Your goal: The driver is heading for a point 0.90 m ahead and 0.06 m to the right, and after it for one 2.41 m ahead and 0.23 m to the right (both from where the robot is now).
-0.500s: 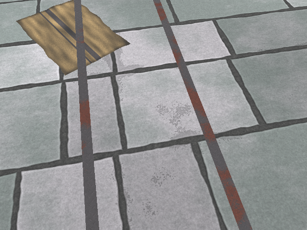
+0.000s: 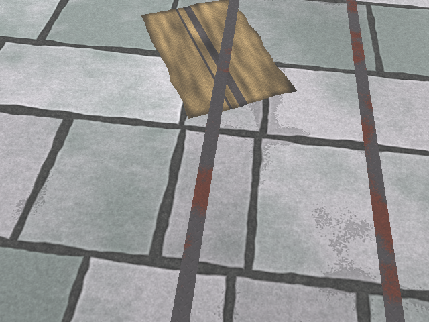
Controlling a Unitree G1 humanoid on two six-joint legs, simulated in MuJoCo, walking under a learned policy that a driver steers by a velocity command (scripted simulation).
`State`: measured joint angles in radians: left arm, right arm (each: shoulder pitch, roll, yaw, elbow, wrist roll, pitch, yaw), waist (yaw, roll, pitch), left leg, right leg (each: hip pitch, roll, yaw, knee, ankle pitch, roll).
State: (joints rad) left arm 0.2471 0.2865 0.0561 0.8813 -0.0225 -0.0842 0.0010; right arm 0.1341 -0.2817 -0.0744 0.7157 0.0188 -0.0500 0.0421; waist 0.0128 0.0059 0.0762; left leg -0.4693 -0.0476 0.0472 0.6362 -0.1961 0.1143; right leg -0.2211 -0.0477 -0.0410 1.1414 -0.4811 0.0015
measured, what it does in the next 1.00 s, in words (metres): walks ahead: right foot, then left foot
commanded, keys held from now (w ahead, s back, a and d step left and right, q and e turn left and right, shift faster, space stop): w+q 0.14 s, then w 0.42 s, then w+e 0.44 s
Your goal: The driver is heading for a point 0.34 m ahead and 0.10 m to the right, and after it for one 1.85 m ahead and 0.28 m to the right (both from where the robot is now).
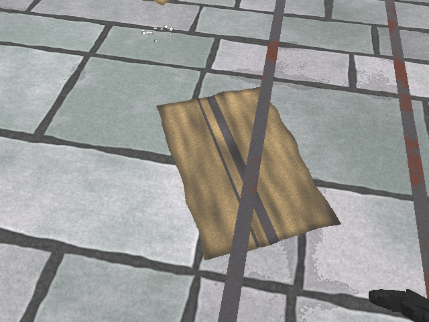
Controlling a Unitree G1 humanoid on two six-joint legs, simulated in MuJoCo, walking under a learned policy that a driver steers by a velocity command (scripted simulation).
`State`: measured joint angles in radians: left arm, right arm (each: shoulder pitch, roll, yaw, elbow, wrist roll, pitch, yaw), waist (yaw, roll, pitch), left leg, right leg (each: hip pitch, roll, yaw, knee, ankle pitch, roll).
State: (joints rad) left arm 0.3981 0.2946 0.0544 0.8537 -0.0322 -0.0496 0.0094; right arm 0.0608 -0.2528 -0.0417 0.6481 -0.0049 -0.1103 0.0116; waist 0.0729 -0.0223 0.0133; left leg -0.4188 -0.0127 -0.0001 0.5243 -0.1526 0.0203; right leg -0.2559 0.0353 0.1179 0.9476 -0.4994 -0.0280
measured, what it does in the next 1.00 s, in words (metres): walks ahead: right foot, then left foot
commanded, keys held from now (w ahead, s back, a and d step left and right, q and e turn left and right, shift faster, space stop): w+e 0.26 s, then e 0.26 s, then no key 0.08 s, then q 0.40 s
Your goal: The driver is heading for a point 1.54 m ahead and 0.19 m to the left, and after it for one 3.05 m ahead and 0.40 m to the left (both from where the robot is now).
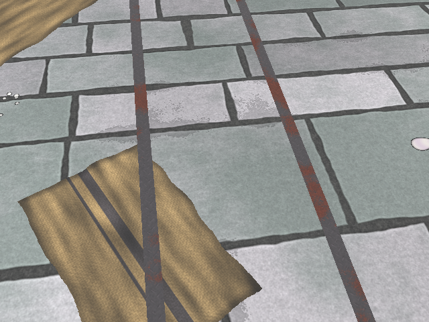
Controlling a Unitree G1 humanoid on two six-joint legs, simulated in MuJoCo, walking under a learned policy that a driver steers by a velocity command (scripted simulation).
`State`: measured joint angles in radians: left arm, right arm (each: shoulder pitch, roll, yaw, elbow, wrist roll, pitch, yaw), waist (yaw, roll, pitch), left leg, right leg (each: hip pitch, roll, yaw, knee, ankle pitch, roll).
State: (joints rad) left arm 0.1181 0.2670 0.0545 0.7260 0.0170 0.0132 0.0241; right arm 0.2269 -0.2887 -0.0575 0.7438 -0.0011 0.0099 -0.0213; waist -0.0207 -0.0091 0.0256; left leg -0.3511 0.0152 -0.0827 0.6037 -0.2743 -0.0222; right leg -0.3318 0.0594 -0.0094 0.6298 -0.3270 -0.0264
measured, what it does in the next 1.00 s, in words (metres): steps on the spot: left foot, then right foot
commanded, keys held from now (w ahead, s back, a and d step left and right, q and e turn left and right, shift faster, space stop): q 0.42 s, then no key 0.16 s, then e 0.42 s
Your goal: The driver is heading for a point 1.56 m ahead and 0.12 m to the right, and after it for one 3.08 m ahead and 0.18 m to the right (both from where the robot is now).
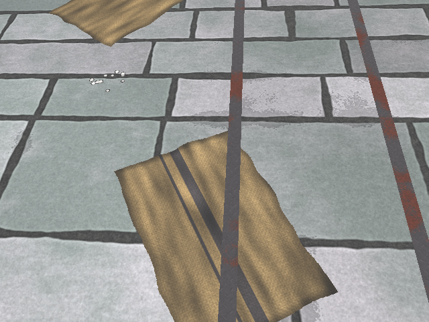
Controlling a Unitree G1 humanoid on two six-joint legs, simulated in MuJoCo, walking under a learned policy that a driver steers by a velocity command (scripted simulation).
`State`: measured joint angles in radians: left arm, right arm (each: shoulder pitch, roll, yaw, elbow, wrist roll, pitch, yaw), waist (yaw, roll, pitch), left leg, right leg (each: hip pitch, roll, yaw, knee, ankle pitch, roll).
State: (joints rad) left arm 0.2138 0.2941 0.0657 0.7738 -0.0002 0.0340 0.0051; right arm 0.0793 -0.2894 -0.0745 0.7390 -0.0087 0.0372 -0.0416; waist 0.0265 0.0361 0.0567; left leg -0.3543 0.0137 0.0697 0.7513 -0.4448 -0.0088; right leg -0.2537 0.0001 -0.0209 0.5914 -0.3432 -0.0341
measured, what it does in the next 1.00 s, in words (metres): walks ahead: left foot, then right foot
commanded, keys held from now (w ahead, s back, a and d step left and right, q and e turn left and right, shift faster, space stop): e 0.06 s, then w+e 0.28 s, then w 0.38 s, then w+q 0.28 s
